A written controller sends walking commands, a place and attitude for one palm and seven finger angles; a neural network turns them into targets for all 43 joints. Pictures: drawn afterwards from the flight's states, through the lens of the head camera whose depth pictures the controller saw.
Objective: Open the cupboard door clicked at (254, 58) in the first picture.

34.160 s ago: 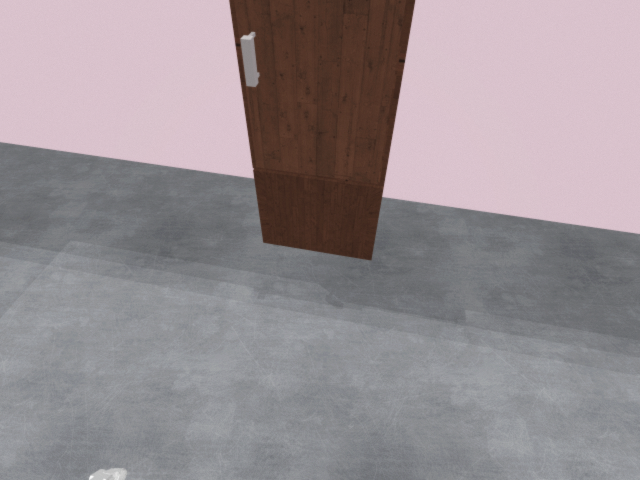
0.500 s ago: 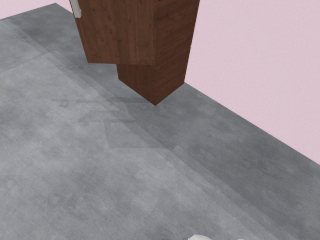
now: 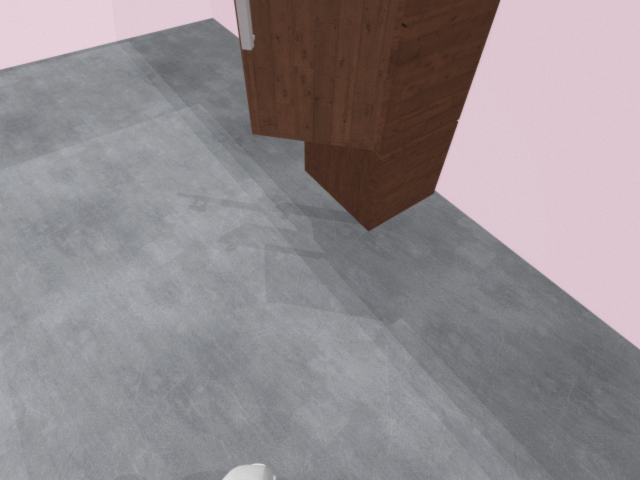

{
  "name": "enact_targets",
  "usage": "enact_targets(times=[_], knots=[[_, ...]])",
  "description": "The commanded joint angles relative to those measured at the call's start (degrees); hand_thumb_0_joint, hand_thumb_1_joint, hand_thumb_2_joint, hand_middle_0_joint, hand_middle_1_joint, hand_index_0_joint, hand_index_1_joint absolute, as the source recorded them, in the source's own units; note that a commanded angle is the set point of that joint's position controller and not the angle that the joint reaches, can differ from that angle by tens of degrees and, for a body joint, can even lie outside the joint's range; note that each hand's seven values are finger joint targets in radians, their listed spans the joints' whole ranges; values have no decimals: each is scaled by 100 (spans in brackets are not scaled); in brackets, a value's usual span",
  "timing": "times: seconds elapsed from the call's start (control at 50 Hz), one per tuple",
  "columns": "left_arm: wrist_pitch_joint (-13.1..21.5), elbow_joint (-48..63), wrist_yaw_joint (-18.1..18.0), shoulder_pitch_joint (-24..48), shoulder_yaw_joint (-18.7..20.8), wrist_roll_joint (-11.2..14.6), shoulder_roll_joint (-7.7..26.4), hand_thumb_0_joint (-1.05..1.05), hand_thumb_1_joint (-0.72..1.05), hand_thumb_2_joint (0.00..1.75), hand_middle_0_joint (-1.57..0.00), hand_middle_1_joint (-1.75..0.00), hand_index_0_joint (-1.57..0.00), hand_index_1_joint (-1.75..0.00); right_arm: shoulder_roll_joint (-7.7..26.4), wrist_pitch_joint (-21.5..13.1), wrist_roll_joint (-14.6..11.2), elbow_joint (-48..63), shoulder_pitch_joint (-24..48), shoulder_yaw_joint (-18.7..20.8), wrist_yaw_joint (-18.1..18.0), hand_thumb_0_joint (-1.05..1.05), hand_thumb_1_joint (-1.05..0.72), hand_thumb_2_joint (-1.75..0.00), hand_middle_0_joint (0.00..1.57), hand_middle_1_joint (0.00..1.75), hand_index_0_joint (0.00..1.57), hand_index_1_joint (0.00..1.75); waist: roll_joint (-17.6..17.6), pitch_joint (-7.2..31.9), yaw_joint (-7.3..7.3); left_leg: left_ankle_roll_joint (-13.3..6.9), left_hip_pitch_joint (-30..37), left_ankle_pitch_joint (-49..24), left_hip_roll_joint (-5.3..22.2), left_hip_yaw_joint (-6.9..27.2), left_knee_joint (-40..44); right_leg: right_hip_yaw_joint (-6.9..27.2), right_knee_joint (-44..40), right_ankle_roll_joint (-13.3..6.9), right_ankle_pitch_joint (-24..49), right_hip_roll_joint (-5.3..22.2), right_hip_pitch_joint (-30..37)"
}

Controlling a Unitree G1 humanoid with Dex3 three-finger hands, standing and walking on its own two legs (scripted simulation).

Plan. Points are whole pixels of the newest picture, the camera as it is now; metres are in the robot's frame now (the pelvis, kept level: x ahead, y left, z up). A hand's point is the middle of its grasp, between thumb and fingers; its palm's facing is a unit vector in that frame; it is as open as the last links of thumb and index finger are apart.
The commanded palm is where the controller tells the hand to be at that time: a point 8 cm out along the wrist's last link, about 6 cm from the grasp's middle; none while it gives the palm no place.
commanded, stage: take the last steps up to it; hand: left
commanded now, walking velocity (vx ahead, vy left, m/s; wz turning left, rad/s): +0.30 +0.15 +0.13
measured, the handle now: (247, 20) +1.16 +0.30 +0.03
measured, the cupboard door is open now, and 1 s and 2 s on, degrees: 43 43 43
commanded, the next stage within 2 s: come to a stop and stand still in 1.36 s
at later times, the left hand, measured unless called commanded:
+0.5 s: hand (174, 397) +0.24 +0.25 -0.16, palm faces +0.02 -0.98 -0.19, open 7.4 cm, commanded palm none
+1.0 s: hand (171, 359) +0.31 +0.28 -0.17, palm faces +0.14 -0.97 -0.21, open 7.2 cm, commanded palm none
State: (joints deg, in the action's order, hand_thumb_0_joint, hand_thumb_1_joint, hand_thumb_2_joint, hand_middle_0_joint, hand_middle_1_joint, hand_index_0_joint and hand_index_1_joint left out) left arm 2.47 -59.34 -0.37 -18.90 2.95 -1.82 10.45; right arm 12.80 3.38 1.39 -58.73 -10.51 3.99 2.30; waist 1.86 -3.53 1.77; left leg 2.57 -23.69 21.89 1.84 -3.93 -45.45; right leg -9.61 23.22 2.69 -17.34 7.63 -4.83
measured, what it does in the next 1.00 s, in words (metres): walks ahead: left foot, then right foot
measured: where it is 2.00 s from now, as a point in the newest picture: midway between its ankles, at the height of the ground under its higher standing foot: (282, 359)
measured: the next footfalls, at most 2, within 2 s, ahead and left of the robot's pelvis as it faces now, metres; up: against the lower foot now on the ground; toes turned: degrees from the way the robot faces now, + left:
left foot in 0.08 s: +0.10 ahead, +0.14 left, +0.00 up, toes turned +8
right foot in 0.62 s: +0.31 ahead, -0.04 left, +0.00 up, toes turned -6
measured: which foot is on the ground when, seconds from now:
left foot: up 0.00-0.06, down 0.08-0.62, up 0.64-1.00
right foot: down 0.00-0.08, up 0.10-0.60, down 0.62-1.00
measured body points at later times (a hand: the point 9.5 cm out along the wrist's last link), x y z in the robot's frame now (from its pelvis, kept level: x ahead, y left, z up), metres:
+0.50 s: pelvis +0.14 +0.07 +0.00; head +0.16 +0.06 +0.45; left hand +0.24 +0.30 -0.14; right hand +0.08 -0.14 -0.16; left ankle +0.07 +0.14 -0.74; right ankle +0.24 -0.04 -0.70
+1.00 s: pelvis +0.34 +0.10 +0.00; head +0.36 +0.10 +0.45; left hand +0.30 +0.33 -0.16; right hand +0.45 -0.14 -0.15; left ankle +0.44 +0.23 -0.72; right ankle +0.27 -0.03 -0.74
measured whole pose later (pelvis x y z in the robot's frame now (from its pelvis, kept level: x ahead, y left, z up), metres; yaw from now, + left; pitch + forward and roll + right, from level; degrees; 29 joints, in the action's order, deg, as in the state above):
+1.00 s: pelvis +0.34 +0.10 +0.00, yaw +3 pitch +0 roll +0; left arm 3.7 -63.2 -0.1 -19.0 3.2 -1.5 10.4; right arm 10.8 -0.9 1.7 -57.6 -8.8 3.7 2.1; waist 0.3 -2.2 2.0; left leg 1.8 -26.5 11.8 4.4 -5.2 -35.9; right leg -8.8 21.7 1.7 -18.6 4.6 -2.6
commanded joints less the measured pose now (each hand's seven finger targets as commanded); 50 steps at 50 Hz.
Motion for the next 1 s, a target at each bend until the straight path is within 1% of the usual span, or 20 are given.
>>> enact_targets(times=[0.0, 0.04, 0.06, 0.08, 0.1, 0.16, 0.2, 0.28, 0.5, 0.54, 0.56, 0.58, 0.6, 0.62, 0.66, 0.7, 0.74, 0.78, 0.92, 0.98], knots=[[30, 77, -15, -185, 316, -3, 1228, 0, 90, 90, -20, -30, -20, -30, 137, -324, -51, 648, 491, -63, 50, 0, -90, -90, 20, 30, 20, 30, 894, -23, 4, -128, 489, -250, -154, -363, 1273, 786, -579, -696, 735, 1312, -297], [-23, 146, 34, 100, 300, 23, 1103, 0, 90, 90, -20, -30, -20, -30, 551, -381, -24, 328, -636, 45, -50, 0, -90, -90, 20, 30, 20, 30, -21, 300, -571, -275, 2450, -328, -170, -382, 1999, 223, 699, -399, 300, 885, -1521], [-77, 318, 94, 120, 231, 74, 699, 0, 90, 90, -20, -30, -20, -30, 1191, -408, 58, 180, -1361, 218, -129, 0, -90, -90, 20, 30, 20, 30, -1780, 592, -877, -822, 3291, 345, 1236, 1642, 2460, -369, 2476, -67, -1041, 54, -2782], [-86, 656, 79, 660, 147, 54, 512, 0, 90, 90, -20, -30, -20, -30, 1497, -376, 60, 55, -2032, 267, -238, 0, -90, -90, 20, 30, 20, 30, -1993, 584, -1107, -1341, 3087, 691, 1963, 2730, 3296, 17, 3904, -90, -1955, -325, -3477], [-84, 699, 40, 908, 121, 31, 504, 0, 90, 90, -20, -30, -20, -30, 1384, -391, 50, 58, -1754, 213, -268, 0, -90, -90, 20, 30, 20, 30, -1495, 407, -951, -1515, 2514, 1236, 2067, 2954, 3479, 564, 4686, -281, -1700, -137, -3685], [-131, 337, 112, 536, 106, 4, 428, 0, 90, 90, -20, -30, -20, -30, 644, -519, 26, 366, -737, -21, -330, 0, -90, -90, 20, 30, 20, 30, -867, -193, -322, -1248, 1290, 557, 1489, 1857, 3688, 778, 4804, -287, -360, 180, -3309], [-181, 186, 118, 242, 88, 1, 337, 0, 90, 90, -20, -30, -20, -30, 497, -619, -4, 308, -750, -70, -330, 0, -90, -90, 20, 30, 20, 30, -694, -87, -174, -1195, 1404, -466, 1204, 1276, 3715, 743, 4528, -234, 77, 112, -3134], [-204, 293, 107, 507, 100, 23, 350, 0, 90, 90, -20, -30, -20, -30, 398, -689, -26, 114, -1037, -68, -334, 0, -90, -90, 20, 30, 20, 30, -281, -22, -143, -1408, 1771, -1161, 1239, 1083, 3821, 768, 3852, -160, 405, 88, -3266], [-101, 864, 141, 1821, 41, 50, 164, 0, 90, 90, -20, -30, -20, -30, 280, -715, 47, -483, -1888, -166, -367, 0, -90, -90, 20, 30, 20, 30, -577, -349, -398, -1343, 2249, -2880, 1202, 630, 3280, 408, 1667, -349, 308, -293, -2516], [-57, 770, 136, 1425, 73, 42, 224, 0, 90, 90, -20, -30, -20, -30, 271, -702, 34, -553, -1894, -178, -374, 0, -90, -90, 20, 30, 20, 30, -402, -199, -189, -1162, 2067, -3640, 1011, 403, 2623, 197, 1143, -460, 407, -553, -1608], [2, 559, 117, 719, 118, 41, 346, 0, 90, 90, -20, -30, -20, -30, 297, -709, -7, -569, -1820, -179, -380, 0, -90, -90, 20, 30, 20, 30, -198, 169, 141, -966, 1794, -4030, 798, 266, 1756, 214, 688, -553, 715, -628, -497], [78, 296, 67, -246, 234, 21, 703, 0, 90, 90, -20, -30, -20, -30, 249, -745, -89, -491, -1743, -171, -356, 0, -90, -90, 20, 30, 20, 30, 198, 782, 506, -710, 694, -3392, 449, 29, 447, 1129, 542, -873, 972, 76, 1266], [87, 50, 6, -1095, 385, 41, 1279, 0, 90, 90, -20, -30, -20, -30, 92, -786, -141, -310, -1898, -167, -346, 0, -90, -90, 20, 30, 20, 30, 1356, 1507, 643, -362, -872, 111, -438, -312, -1396, 3499, -70, -1635, 1770, 1839, 2775], [66, 79, -33, -956, 399, 131, 1303, 0, 90, 90, -20, -30, -20, -30, 327, -709, -115, -239, -1612, -105, -344, 0, -90, -90, 20, 30, 20, 30, 852, 1255, 540, -356, -1071, 1093, -200, 293, -2526, 3891, -600, -1893, 1416, 2288, 1963], [71, 274, -69, -10, 229, 140, 719, 0, 90, 90, -20, -30, -20, -30, 4, -598, -42, -94, -842, -93, -300, 0, -90, -90, 20, 30, 20, 30, 197, -78, 216, -309, -1292, 111, 365, 633, -2553, 2762, -1014, -1457, 805, 1738, 39], [167, 250, -60, 222, 109, 108, 307, 0, 90, 90, -20, -30, -20, -30, -263, -463, 15, -214, -1128, -138, -247, 0, -90, -90, 20, 30, 20, 30, 525, -96, -100, -174, -864, -422, 495, 491, -1975, 1715, -1257, -1122, 1137, 1257, -605], [231, 160, -50, 191, 115, 78, 309, 0, 90, 90, -20, -30, -20, -30, -339, -419, 19, -281, -1292, -116, -193, 0, -90, -90, 20, 30, 20, 30, 546, 143, -220, -66, -597, -587, 492, 258, -1307, 1178, -1262, -1050, 1416, 1038, -628], [277, 142, -25, 80, 178, 61, 264, 0, 90, 90, -20, -30, -20, -30, -451, -404, 27, -170, -1053, -92, -141, 0, -90, -90, 20, 30, 20, 30, 332, 79, -192, 7, -590, -911, 443, 68, -677, 951, -1291, -1049, 1625, 915, -605], [233, -138, 6, -65, 185, 21, 785, 0, 90, 90, -20, -30, -20, -30, -172, -512, 0, 395, 151, -49, 15, 0, -90, -90, 20, 30, 20, 30, 699, -210, 11, -75, -305, -994, 250, -150, 867, 972, -1073, -974, 1311, 1085, -339], [145, -142, 5, 69, 214, 47, 893, 0, 90, 90, -20, -30, -20, -30, 66, -565, 11, 329, -188, -23, -12, 0, -90, -90, 20, 30, 20, 30, 588, -181, -302, -174, 897, -1117, -32, -403, 1582, 701, -542, -774, 1089, 888, -775]])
